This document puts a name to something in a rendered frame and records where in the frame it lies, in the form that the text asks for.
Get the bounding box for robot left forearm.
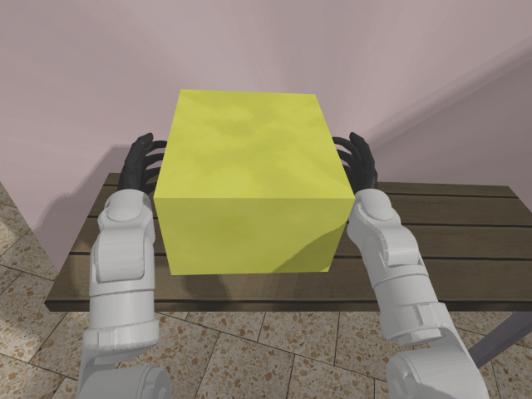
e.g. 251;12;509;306
75;189;160;399

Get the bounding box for robot right hand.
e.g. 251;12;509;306
332;132;379;195

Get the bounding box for carton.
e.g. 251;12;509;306
153;89;356;275

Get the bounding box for robot left upper arm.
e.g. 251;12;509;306
78;364;171;399

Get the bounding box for robot left hand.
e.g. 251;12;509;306
116;133;167;195

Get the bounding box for robot right upper arm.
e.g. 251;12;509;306
387;345;488;399

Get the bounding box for robot right forearm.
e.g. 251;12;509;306
347;189;490;399

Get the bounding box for table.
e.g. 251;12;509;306
44;173;532;369

